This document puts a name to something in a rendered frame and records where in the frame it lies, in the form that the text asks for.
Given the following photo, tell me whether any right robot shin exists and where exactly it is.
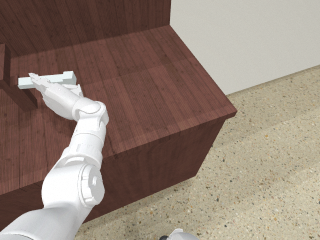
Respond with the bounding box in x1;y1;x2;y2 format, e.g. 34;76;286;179
170;228;183;235

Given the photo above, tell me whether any robot left forearm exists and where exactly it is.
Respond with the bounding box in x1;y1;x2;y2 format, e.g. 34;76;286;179
41;97;109;205

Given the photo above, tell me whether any tap lever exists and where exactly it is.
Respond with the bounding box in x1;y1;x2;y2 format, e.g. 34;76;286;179
17;71;77;89

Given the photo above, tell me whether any robot left hand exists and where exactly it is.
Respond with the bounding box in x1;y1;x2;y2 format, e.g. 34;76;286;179
29;73;84;120

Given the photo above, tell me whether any counter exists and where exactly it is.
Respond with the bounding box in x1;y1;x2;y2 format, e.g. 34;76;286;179
0;0;238;232

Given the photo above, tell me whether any robot left upper arm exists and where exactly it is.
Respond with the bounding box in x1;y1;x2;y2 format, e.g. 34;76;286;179
0;163;105;240

